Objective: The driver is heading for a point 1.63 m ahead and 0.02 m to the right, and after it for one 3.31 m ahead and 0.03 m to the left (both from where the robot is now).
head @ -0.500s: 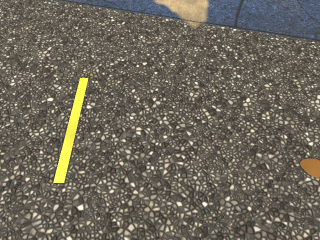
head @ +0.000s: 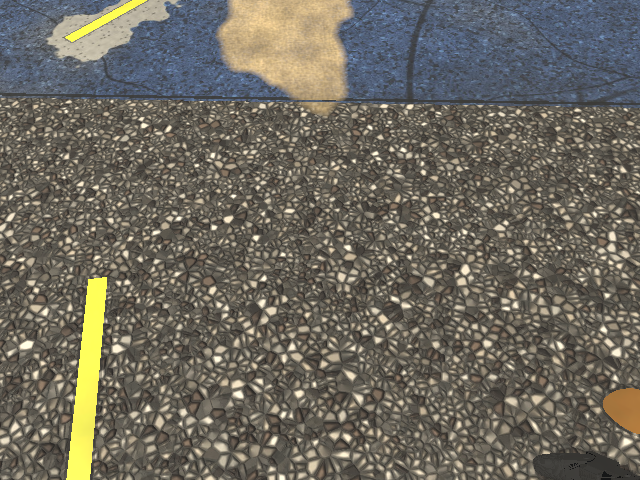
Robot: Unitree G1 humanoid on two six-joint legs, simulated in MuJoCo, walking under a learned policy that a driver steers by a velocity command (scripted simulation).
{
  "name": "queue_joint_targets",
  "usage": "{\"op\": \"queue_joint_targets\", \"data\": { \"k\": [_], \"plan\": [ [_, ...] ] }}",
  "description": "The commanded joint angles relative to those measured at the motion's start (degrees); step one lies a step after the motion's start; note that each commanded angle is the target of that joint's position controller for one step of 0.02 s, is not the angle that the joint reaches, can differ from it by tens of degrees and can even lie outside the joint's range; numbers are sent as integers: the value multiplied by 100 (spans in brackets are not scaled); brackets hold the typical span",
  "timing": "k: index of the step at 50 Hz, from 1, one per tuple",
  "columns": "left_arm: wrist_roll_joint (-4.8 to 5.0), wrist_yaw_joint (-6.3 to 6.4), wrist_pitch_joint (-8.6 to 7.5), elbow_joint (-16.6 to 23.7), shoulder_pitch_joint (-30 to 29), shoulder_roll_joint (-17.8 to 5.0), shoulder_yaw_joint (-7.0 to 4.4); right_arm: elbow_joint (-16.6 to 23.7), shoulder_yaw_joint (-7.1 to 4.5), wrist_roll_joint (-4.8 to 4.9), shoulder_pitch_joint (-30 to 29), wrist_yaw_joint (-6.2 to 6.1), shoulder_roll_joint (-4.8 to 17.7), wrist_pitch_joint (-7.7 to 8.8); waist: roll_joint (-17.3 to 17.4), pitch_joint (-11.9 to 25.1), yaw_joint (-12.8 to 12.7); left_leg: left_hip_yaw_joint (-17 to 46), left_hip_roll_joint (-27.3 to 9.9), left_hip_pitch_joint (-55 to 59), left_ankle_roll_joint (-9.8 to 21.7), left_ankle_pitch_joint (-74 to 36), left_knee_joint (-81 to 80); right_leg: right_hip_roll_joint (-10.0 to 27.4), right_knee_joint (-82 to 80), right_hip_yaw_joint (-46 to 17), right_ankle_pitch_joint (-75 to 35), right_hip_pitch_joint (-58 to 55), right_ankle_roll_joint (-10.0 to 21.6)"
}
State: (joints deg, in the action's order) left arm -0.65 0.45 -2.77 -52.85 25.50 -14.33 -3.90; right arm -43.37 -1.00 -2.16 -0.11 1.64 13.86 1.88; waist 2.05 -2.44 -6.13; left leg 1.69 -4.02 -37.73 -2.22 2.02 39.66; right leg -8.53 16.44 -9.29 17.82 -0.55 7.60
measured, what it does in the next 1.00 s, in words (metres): walks ahead: left foot, then right foot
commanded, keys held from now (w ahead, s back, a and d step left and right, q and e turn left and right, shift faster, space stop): w+e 0.18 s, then w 0.82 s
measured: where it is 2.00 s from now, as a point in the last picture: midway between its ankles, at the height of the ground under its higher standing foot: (453, 246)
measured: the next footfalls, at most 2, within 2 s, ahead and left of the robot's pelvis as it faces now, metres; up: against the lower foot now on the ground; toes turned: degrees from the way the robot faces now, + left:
left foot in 0.10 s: +0.25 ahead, +0.13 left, +0.00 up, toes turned -5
right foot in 0.60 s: +0.43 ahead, -0.14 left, +0.00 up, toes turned -16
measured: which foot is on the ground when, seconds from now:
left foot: up 0.00-0.08, down 0.10-0.60, up 0.62-1.00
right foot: down 0.00-0.10, up 0.12-0.58, down 0.60-1.00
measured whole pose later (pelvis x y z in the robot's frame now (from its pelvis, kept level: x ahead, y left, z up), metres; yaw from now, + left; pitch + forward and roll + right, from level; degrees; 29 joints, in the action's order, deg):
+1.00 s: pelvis +0.51 -0.08 +0.00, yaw -13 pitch +1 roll -1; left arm -0.7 -0.3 -4.9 -55.6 25.7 -12.5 -2.0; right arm -46.8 -1.9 -1.8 5.6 2.4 13.7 1.1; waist 2.7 -1.4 -3.1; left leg -2.6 -5.5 -35.7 1.1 2.3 40.1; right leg -5.1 9.7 4.0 14.5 -3.5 4.5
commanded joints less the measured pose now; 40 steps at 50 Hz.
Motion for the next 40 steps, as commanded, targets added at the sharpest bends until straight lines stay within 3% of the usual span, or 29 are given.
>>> {"op": "queue_joint_targets", "data": {
  "k": [1, 3, 4, 5, 6, 7, 8, 9, 11, 14, 16, 21, 25, 27, 28, 29, 30, 31, 32, 33, 34, 36, 38, 40],
  "plan": [
    [-47, 87, -36, 246, 291, -954, -201, 684, -66, 51, -722, -3, 509, 175, -683, -13, 86, -101, 319, 139, 151, 128, -623, 1550, 297, -1155, -3772, -314, 426],
    [-49, 76, -72, 383, -137, -1108, -232, 452, -156, 80, 205, -79, 753, 235, -734, 313, 571, -155, 605, 1721, 355, 546, -1029, 1413, 961, -1085, -4701, 153, 155],
    [-10, 14, -120, 412, -269, -1151, -236, 229, -235, 81, 1047, -151, 935, 300, -524, 758, 987, -159, 578, 2869, 502, 357, -1361, 1150, 1920, -894, -4818, 423, 24],
    [61, -57, -184, 548, -277, -896, -169, 151, -327, -31, 1936, -260, 1265, 361, -173, 1488, 1329, 726, -367, 4299, 739, 1111, -1451, 835, 3292, -687, -3492, 1195, -81],
    [279, -43, -175, 723, 372, -184, -31, 200, -449, -191, 2215, -304, 1781, 317, 1188, 2334, 1014, 3231, -2197, 5928, 1361, 1242, -1662, -27, 5091, 52, 957, 2958, -296],
    [81, 9, -106, 681, 423, -744, -84, 207, -454, -64, 1973, -265, 1519, 218, 975, 2275, 872, 4368, -2262, 5487, 1601, 1911, -2111, 277, 5794, 182, 1274, 3574, -237],
    [-17, -2, -40, 629, 36, -841, -122, 287, -335, -14, 1520, -252, 963, 196, 261, 1246, 766, 3414, -1966, 4552, 1462, 2189, -2277, 606, 5865, 236, 669, 3709, -262],
    [-46, -59, -16, 669, -286, -756, -103, 274, -248, 0, 1251, -227, 620, 205, -91, 681, 726, 2501, -1621, 3846, 1310, 1745, -2417, 801, 5599, 325, 264, 3630, -302],
    [-154, -183, 81, 714, -391, -573, -84, 86, -197, 13, 1350, -218, 500, 268, 327, 289, 577, 1446, -1125, 3085, 1114, 777, -2673, 991, 5214, 373, 87, 3320, -373],
    [-167, -269, 187, 777, -454, -391, -33, -143, -220, 95, 1646, -118, 547, 459, 403, 296, 472, 864, -1032, 2919, 1219, -296, -2830, 944, 4956, 373, -37, 3286, -409],
    [-183, -308, 193, 911, -833, -357, 3, -243, -242, 102, 1756, -86, 607, 511, 386, 188, 494, 593, -1046, 2961, 1301, -335, -3036, 987, 4596, 352, -358, 3606, -462],
    [-166, -408, 115, 1290, -2023, -200, 179, -449, -265, 134, 1990, -55, 686, 464, 345, -30, 675, -206, -741, 2826, 1181, -444, -3239, 1114, 2710, 925, -1320, 3309, -589],
    [-150, -380, 64, 1453, -2523, -304, 215, -676, -324, 137, 2440, -68, 909, 386, 374, -79, 823, -173, -975, 3260, 1120, -797, -3031, 1082, 1892, 1268, -1106, 2895, -449],
    [-177, -325, 24, 1437, -2409, -381, 191, -764, -348, 130, 2512, -88, 999, 309, 388, -29, 740, -185, -1070, 3558, 1073, -1438, -2617, 946, 1581, 1371, -715, 2571, -291],
    [-208, -289, -18, 1298, -1996, -405, 160, -802, -344, 150, 2499, -98, 1009, 271, 301, 164, 522, -337, -975, 3598, 999, -2140, -2016, 783, 1243, 1449, -732, 1976, -195],
    [-272, -234, -85, 988, -1180, -538, 84, -837, -301, 163, 2577, -104, 892, 241, 55, 628, 218, -586, -709, 3353, 886, -2381, -963, 669, 981, 1438, -774, 882, -64],
    [-379, -157, -134, 779, -154, -924, -35, -645, -217, 170, 2482, -105, 676, 244, -478, 1346, -205, -804, -457, 2421, 733, -968, 571, 1709, 822, 292, -137, -488, 210],
    [-342, -77, -99, 728, 160, -1607, -195, -389, -87, 263, 2939, -57, 67, 251, -1915, 1887, 7, -946, 531, 337, 488, 2654, 2532, 3328, 171, -2438, 139, -1914, 930],
    [-91, -47, -41, 735, 21, -1396, -194, -463, -269, 113, 2520, -123, 764, 196, -1077, 1601, -88, -172, 380, -243, 560, 2772, 3111, 3182, -59, -2672, 72, -1516, 958],
    [-60, -48, -55, 745, -444, -1060, -93, -355, -288, 135, 2144, -96, 747, 216, -803, 853, 148, -36, 102, -392, 627, 2247, 3087, 2872, -49, -1741, -351, -894, 802],
    [-71, -81, -96, 747, -743, -737, -8, -361, -254, 171, 2040, -68, 623, 245, -623, 538, 334, -30, -56, -134, 622, 1856, 2757, 2593, -222, -1156, -955, -237, 632],
    [-34, -79, -172, 694, -1002, -445, 73, -500, -240, 57, 2216, -29, 496, 117, -719, 287, 665, -68, -209, 454, 512, 1582, 2318, 2158, -518, -379, -1500, 516, 354],
    [-14, -76, -257, 575, -845, -457, 67, -535, -238, 12, 2217, 33, 394, 12, -636, 279, 749, -157, -169, 571, 427, 1393, 2228, 2059, -687, -118, -1988, 651, 413],
    [32, -70, -298, 430, -654, -561, 30, -432, -238, -13, 1857, 72, 348, -28, -566, 107, 749, -206, -235, 267, 334, 1049, 1983, 2035, -887, 82, -2081, 647, 486]
  ]
}}
Velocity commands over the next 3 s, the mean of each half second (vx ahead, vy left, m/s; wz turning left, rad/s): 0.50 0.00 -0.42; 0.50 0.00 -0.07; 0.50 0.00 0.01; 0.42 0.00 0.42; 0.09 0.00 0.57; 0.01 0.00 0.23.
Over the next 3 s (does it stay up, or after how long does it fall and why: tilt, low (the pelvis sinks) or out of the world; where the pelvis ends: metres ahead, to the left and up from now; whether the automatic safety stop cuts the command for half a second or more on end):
stays up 1.10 -0.20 0.00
